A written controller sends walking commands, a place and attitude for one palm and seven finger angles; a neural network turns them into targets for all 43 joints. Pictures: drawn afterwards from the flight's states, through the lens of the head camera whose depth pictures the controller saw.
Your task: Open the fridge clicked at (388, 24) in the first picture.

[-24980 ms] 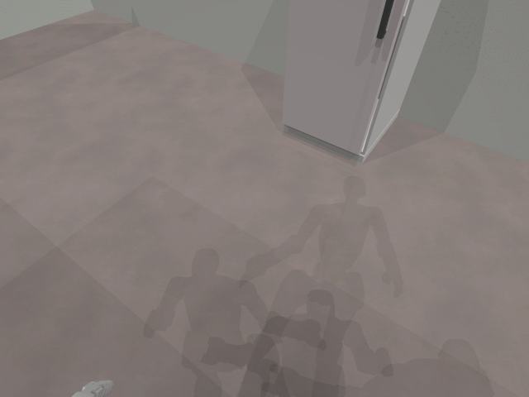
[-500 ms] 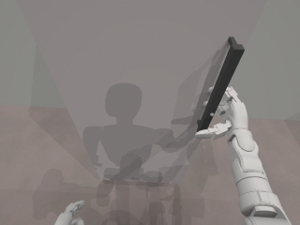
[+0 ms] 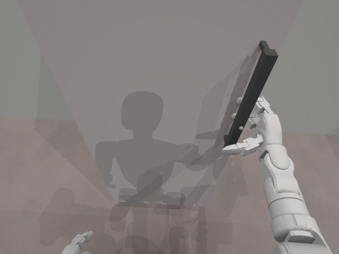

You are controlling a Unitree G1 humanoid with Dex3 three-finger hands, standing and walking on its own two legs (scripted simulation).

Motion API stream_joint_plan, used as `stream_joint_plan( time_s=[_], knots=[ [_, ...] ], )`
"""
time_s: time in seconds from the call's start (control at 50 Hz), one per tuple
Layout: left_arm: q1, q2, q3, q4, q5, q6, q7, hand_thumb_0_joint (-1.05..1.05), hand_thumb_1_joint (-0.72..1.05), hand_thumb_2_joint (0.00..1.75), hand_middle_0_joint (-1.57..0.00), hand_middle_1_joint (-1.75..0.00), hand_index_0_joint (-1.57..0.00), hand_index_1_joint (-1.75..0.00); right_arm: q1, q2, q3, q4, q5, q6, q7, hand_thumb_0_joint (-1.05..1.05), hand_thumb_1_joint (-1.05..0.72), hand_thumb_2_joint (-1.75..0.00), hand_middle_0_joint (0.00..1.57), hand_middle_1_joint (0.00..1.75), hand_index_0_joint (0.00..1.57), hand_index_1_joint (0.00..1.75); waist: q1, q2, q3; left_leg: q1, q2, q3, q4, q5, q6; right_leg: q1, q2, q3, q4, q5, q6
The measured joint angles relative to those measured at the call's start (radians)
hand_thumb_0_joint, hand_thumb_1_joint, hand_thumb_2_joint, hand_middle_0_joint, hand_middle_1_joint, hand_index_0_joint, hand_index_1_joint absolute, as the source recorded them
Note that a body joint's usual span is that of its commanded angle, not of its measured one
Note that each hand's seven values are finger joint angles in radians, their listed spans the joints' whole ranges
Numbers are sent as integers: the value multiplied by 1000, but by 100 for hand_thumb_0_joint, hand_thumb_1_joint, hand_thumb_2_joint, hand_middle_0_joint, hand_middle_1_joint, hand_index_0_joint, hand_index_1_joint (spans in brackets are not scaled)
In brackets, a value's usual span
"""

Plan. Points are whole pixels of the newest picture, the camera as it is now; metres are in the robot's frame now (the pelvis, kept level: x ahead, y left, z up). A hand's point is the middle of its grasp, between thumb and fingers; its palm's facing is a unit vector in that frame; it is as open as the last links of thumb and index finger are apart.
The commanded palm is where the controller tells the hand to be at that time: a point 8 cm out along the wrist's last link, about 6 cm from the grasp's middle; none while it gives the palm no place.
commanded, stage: grip the handle and tug to test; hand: right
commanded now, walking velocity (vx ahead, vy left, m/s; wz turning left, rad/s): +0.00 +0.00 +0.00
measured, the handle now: (241, 107) +0.45 -0.13 +0.12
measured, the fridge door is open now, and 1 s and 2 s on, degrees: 0 0 10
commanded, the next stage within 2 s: pull the door a little, standing still in 1.34 s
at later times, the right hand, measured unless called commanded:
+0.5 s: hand (242, 129) +0.39 -0.13 +0.11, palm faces -0.04 +1.00 +0.00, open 7.2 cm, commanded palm +0.37 -0.17 +0.11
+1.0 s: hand (238, 129) +0.39 -0.11 +0.11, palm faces -0.05 +1.00 -0.01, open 6.5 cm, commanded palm +0.36 -0.17 +0.11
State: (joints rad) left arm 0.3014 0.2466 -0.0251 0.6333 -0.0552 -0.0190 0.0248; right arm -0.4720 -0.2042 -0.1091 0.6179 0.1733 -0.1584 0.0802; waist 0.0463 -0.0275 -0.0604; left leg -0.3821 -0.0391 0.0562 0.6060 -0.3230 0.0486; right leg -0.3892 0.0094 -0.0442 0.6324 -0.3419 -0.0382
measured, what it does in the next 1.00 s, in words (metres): stands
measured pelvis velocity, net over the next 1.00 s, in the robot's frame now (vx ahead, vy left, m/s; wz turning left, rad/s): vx -0.01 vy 0.00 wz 0.00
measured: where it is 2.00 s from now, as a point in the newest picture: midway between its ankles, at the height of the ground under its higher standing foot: outside the picture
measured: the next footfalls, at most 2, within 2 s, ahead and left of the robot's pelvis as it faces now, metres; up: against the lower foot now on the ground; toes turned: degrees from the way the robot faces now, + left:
none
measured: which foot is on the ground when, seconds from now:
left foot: down 0.00-1.00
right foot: down 0.00-1.00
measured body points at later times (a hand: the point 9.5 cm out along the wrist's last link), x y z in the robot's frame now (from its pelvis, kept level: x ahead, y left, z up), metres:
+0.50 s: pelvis +0.00 -0.01 +0.00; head +0.01 +0.00 +0.45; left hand +0.11 +0.24 -0.11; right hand +0.39 -0.18 +0.11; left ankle -0.01 +0.09 -0.73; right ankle -0.01 -0.09 -0.73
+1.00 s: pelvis -0.01 +0.00 +0.00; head +0.01 +0.01 +0.45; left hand +0.10 +0.24 -0.11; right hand +0.39 -0.17 +0.11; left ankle -0.01 +0.09 -0.73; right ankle -0.01 -0.09 -0.73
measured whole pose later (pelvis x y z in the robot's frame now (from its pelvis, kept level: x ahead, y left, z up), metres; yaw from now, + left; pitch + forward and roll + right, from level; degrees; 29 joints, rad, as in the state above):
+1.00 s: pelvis -0.01 +0.00 +0.00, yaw +0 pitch +5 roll +1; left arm 0.29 0.24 -0.03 0.64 -0.05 -0.03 0.02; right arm -0.49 -0.17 -0.08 0.64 0.16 -0.17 0.05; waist 0.04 -0.03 -0.06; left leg -0.38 -0.03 0.06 0.61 -0.31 0.05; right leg -0.39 0.02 -0.04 0.63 -0.33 -0.04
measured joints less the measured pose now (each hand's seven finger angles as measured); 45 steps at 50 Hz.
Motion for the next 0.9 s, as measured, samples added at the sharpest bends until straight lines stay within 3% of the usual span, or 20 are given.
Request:
stream_joint_plan(
  time_s=[0.18, 0.52, 0.9],
  knots=[
    [1, -2, -1, 2, 1, 0, -2, 1, 91, 90, -20, -30, -20, -30, -3, 0, -7, 3, 0, -1, 0, -1, 25, -41, 33, 124, 33, 124, 1, -1, -6, 2, 1, -3, -3, 2, -3, 2, 1, -3, -3, 0, -3],
    [-13, -5, -2, -8, 3, -6, -5, 1, 91, 90, -20, -30, -20, -30, 18, 17, 13, -31, -5, 15, -21, 0, -49, -73, 38, 133, 38, 133, -5, -2, -3, 11, 5, -5, -5, 6, -8, 11, 5, -4, -3, 3, -8],
    [-8, -6, -4, 10, 8, -12, -4, 1, 91, 90, -20, -30, -20, -30, -12, 30, 36, 2, -15, -4, -33, 0, -56, -79, 31, 136, 32, 136, -10, -5, 4, 5, 8, 3, 2, 8, -6, 3, 9, 3, 0, 10, -6]
  ],
)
